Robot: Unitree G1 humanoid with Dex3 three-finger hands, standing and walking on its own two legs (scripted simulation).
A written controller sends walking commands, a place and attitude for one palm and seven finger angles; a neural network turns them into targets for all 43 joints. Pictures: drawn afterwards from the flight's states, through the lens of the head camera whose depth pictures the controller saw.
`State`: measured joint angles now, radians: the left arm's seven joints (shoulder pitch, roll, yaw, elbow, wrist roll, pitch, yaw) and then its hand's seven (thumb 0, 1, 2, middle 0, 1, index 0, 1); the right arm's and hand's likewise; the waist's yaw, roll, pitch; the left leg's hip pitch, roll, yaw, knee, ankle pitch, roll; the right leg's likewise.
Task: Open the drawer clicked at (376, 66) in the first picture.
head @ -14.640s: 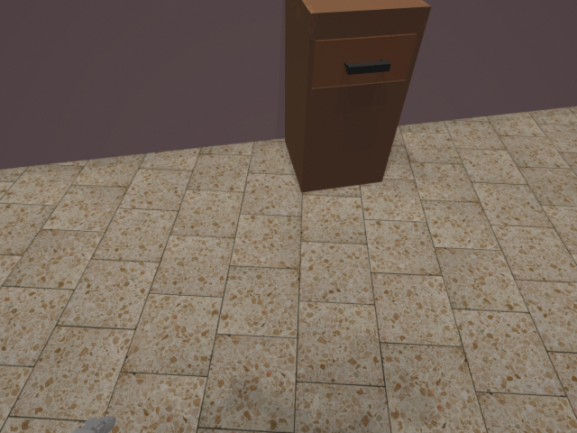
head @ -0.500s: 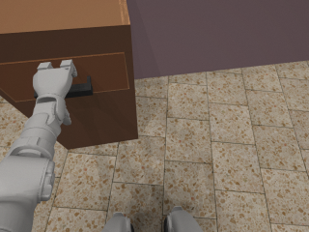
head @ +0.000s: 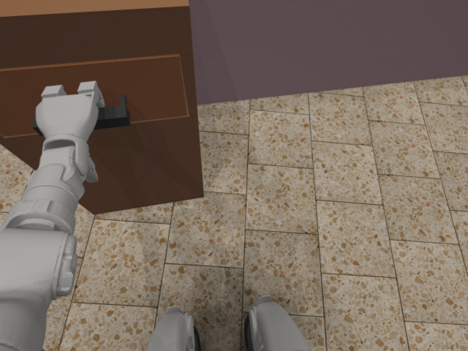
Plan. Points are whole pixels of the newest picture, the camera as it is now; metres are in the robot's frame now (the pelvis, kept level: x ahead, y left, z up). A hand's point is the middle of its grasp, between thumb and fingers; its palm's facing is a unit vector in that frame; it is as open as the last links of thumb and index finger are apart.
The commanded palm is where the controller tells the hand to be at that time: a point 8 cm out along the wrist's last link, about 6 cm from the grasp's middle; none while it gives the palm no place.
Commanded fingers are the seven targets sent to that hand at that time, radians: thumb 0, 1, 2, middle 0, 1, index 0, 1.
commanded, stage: lower the fingers behind the handle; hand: left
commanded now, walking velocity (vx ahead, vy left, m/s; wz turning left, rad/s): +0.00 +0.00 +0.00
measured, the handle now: (84, 111) +0.57 +0.24 -0.03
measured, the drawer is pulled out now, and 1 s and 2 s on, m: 0.00 0.00 0.02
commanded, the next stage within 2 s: close the thumb around the handle in 0.80 s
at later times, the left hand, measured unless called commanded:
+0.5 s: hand (94, 137) +0.52 +0.22 -0.05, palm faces -0.05 -0.02 -1.00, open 13.8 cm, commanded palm +0.51 +0.21 +0.00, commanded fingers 0.00 -0.50 0.30 -0.30 -1.20 -0.30 -1.20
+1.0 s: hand (87, 138) +0.52 +0.24 -0.05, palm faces -0.05 -0.03 -1.00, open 13.6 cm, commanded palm +0.51 +0.21 +0.00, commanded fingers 0.00 -0.16 0.44 -0.32 -1.24 -0.32 -1.24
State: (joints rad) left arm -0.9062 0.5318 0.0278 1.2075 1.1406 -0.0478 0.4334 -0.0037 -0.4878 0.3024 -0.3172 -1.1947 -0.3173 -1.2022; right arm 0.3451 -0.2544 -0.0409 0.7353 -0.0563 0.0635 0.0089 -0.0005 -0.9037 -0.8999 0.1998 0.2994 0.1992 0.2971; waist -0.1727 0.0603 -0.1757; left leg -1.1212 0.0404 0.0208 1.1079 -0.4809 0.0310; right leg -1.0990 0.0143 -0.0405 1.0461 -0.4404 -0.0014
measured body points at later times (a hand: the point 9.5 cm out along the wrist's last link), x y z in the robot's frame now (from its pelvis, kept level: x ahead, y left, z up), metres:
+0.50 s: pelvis -0.01 +0.00 -0.02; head +0.16 +0.01 +0.39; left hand +0.52 +0.22 +0.01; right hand -0.02 -0.27 -0.15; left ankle +0.01 +0.10 -0.65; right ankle +0.02 -0.12 -0.65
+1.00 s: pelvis -0.01 +0.00 -0.03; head +0.16 +0.02 +0.39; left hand +0.52 +0.23 +0.01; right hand -0.02 -0.27 -0.14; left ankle +0.01 +0.10 -0.65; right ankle +0.02 -0.12 -0.65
